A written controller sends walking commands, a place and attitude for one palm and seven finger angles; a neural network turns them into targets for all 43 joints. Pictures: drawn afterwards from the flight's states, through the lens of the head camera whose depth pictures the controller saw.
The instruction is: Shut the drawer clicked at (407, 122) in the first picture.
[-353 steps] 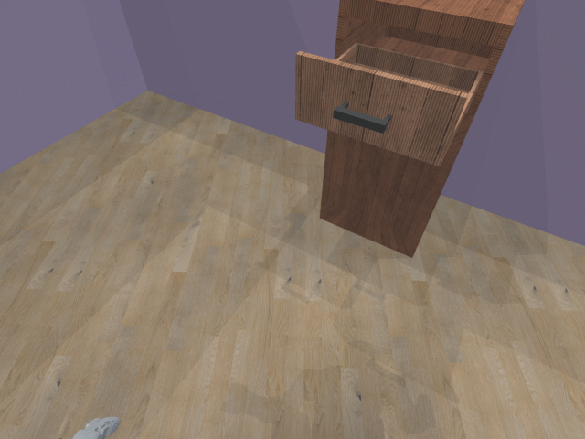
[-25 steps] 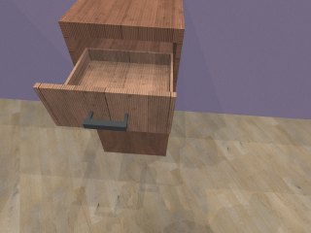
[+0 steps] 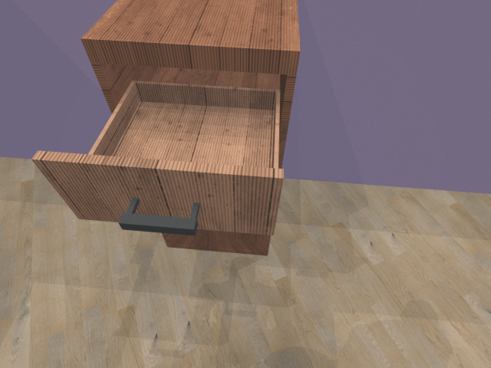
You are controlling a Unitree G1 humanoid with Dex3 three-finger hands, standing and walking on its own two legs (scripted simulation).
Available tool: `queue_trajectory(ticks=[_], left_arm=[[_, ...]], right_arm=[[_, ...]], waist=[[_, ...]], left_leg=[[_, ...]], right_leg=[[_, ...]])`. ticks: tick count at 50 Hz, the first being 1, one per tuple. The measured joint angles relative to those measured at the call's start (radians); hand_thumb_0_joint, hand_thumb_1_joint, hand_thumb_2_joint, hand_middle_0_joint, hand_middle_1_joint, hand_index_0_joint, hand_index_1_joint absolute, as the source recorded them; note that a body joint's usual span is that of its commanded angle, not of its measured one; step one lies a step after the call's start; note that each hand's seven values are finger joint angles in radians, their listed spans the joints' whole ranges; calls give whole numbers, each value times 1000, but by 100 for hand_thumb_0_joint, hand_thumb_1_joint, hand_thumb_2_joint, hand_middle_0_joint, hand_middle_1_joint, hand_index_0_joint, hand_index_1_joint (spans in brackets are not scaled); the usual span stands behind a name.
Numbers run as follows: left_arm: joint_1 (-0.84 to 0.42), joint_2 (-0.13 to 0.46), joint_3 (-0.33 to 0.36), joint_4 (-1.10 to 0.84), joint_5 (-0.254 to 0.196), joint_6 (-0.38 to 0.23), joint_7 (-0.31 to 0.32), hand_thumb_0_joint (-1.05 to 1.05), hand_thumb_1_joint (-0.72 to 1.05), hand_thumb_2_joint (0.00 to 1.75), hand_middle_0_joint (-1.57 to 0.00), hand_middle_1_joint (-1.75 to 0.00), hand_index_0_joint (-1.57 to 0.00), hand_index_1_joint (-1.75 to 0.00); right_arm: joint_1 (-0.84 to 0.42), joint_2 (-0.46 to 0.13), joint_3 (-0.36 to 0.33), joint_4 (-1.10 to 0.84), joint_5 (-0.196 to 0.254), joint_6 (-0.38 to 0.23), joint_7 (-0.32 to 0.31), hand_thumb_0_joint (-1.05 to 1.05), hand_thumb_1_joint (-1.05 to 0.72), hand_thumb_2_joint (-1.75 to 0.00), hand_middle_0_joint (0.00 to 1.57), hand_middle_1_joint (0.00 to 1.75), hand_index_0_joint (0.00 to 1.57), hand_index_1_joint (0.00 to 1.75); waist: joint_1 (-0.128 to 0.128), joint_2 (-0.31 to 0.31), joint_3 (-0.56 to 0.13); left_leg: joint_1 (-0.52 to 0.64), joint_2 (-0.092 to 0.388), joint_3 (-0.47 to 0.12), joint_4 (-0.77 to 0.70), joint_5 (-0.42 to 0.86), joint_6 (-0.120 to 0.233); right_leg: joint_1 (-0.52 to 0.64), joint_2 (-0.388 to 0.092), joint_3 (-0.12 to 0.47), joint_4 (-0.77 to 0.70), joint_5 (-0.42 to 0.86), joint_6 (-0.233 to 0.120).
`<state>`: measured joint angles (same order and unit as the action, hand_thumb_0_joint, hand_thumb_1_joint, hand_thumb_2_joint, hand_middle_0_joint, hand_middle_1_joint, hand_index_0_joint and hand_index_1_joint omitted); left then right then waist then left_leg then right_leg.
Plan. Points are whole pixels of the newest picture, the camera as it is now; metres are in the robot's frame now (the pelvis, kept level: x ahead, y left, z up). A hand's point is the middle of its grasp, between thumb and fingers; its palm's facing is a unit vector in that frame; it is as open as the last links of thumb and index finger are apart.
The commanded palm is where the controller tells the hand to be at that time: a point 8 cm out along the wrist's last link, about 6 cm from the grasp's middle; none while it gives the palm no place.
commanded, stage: shuffle to correct the standing spot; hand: left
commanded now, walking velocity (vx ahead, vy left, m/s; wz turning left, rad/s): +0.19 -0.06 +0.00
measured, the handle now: (162, 214) +0.35 +0.17 +0.03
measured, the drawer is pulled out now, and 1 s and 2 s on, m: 0.29 0.29 0.29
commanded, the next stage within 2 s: come to a stop and stand still in 0.06 s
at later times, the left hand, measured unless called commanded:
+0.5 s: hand (171, 354) +0.17 +0.15 -0.16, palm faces +0.01 -0.96 -0.27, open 7.3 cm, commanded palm none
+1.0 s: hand out of the picture +0.04 +0.21 -0.16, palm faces -0.01 -0.98 -0.20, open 7.4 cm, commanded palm none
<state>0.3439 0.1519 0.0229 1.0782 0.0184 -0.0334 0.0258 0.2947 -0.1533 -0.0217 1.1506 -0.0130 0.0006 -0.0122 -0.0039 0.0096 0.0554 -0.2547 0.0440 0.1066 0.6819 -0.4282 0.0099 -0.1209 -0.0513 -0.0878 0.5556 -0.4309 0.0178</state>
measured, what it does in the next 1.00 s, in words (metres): steps on the spot: right foot, then left foot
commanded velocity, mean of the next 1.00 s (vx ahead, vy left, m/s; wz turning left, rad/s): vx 0.02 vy -0.02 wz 0.00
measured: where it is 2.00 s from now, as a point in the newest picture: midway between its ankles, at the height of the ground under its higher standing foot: outside the picture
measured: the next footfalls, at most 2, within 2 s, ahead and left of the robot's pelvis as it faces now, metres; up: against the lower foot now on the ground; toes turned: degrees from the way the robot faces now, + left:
right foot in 0.36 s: +0.20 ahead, -0.16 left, +0.00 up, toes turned -7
left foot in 0.72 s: +0.07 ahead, +0.09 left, +0.00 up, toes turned +1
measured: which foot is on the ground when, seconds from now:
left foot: down 0.00-0.38, up 0.40-0.70, down 0.72-1.00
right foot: down 0.00-0.06, up 0.08-0.34, down 0.36-0.74, up 0.76-1.00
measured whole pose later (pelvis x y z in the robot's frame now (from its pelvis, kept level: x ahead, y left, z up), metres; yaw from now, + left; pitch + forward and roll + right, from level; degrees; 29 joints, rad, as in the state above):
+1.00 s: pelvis +0.02 +0.01 +0.02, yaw -1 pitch +2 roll -1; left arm 0.30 0.21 0.05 1.01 0.03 0.05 0.01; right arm 0.32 -0.12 -0.01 1.04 -0.03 -0.02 -0.03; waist -0.02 -0.02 0.00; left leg -0.22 -0.01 0.08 0.37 -0.19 0.06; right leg -0.40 -0.02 -0.02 0.98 -0.38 0.03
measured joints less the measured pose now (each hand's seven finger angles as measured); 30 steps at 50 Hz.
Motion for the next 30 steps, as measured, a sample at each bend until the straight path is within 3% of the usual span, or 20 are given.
queue_trajectory(ticks=[3,7,9,12,15,18,19,22,25,30], left_arm=[[20,-4,3,12,-2,9,2,0,91,90,-20,-30,-20,-30],[1,-12,0,39,-5,52,0,0,91,90,-20,-30,-20,-30],[-35,-8,5,21,-4,54,-8,1,91,90,-20,-30,-20,-30],[-93,15,17,-16,-1,54,-9,2,94,90,-20,-30,-20,-30],[-143,36,22,-58,-8,45,-15,2,94,90,-20,-30,-20,-30],[-168,48,17,-91,-9,21,-13,2,94,90,-20,-30,-20,-30],[-170,51,17,-99,-6,11,-9,2,93,90,-20,-30,-20,-30],[-194,29,14,-106,-3,3,3,1,93,90,-20,-30,-20,-30],[-218,5,9,-122,1,17,17,1,92,90,-20,-30,-20,-30],[-238,-3,7,-145,9,55,21,0,91,90,-20,-30,-20,-30]], right_arm=[[-39,3,-5,-19,-3,-19,-3,1,-91,-90,20,29,20,30],[-37,5,0,-68,-17,-63,-20,1,-91,-90,20,29,20,30],[-21,11,6,-73,-19,-66,-25,0,-91,-90,20,29,20,30],[3,23,13,-61,-18,-60,-28,0,-91,-90,20,29,20,30],[19,29,17,-47,-16,-44,-29,0,-91,-90,20,29,20,30],[36,30,12,-34,-9,-22,-24,0,-91,-90,20,30,20,30],[40,29,6,-32,-5,-14,-20,0,-91,-90,20,30,20,30],[5,1,-22,-45,9,22,-23,1,-91,-90,20,30,20,30],[-61,-27,-42,-76,8,47,-26,1,-91,-90,20,30,20,30],[-138,-49,-52,-142,2,59,-10,1,-91,-90,20,29,19,30]], waist=[[14,-41,14],[-15,-41,2],[-23,-33,6],[-17,-24,22],[-16,-10,46],[-17,-2,59],[-15,-4,57],[-23,27,74],[-21,30,105],[-15,-3,119]], left_leg=[[28,-18,37,-45,51,18],[81,-12,49,-85,16,26],[111,-9,36,-137,37,19],[161,-5,27,-218,68,10],[196,0,18,-256,76,-10],[205,4,8,-198,28,-33],[185,5,5,-139,0,-38],[62,-9,-56,148,-144,-33],[-60,-41,-74,354,-187,-35],[-156,-49,-74,371,-102,-46]], right_leg=[[-4,-19,20,73,-36,1],[-178,8,38,470,-101,-30],[-254,8,27,542,-77,-29],[-335,-11,15,486,-7,-23],[-349,-28,4,290,108,-19],[-287,-31,0,57,351,-17],[-275,-35,-1,47,359,-18],[-271,-29,-18,87,219,-35],[-274,-30,-9,70,240,-30],[-292,-39,5,29,296,-30]])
